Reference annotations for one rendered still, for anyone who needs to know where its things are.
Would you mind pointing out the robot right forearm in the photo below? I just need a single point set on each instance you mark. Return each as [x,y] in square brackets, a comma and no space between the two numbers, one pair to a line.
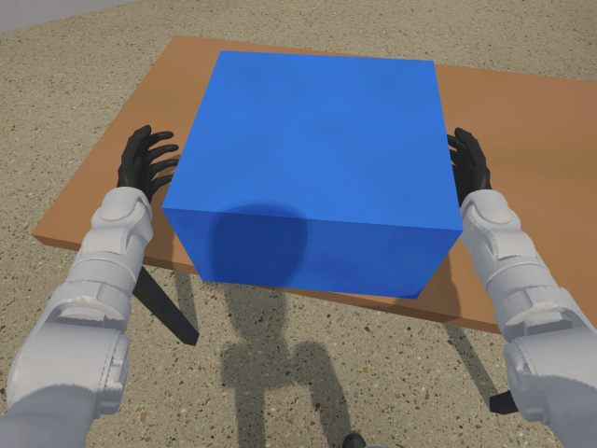
[526,298]

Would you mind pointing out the carton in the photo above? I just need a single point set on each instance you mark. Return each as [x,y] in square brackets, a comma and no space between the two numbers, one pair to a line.
[317,172]

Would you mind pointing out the table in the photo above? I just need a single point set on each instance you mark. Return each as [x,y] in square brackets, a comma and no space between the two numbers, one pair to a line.
[537,133]

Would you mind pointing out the left robot upper arm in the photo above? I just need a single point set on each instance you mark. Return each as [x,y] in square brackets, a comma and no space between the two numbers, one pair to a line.
[70,375]

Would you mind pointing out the right robot hand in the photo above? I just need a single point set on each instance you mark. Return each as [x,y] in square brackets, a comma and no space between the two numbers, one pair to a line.
[470,172]

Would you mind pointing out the right robot upper arm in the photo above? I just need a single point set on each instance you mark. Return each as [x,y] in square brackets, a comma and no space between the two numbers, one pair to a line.
[552,378]

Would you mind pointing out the robot left forearm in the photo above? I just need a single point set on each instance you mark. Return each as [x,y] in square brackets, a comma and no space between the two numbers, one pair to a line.
[97,290]

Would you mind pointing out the left robot hand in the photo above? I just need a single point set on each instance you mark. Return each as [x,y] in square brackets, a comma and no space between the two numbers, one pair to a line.
[136,171]

